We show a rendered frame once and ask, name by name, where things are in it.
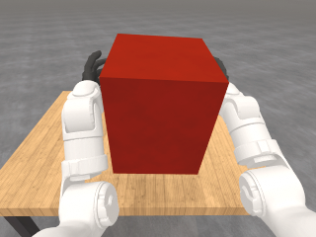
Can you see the left robot forearm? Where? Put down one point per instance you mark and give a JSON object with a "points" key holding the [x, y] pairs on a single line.
{"points": [[82, 133]]}

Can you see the right robot forearm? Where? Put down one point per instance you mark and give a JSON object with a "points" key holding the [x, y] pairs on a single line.
{"points": [[253, 144]]}

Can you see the carton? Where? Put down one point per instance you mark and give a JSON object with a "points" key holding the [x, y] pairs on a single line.
{"points": [[161, 98]]}

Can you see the robot left hand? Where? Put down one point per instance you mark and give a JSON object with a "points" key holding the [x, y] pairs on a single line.
{"points": [[91, 71]]}

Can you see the robot right upper arm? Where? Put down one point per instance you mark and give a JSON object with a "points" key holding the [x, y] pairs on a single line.
{"points": [[275, 195]]}

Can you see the robot right hand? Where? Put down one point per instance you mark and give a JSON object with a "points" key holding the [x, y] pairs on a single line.
{"points": [[220, 64]]}

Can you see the table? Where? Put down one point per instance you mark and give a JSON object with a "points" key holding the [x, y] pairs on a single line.
{"points": [[30, 181]]}

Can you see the robot left upper arm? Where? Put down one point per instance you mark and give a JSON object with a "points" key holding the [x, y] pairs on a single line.
{"points": [[86, 210]]}

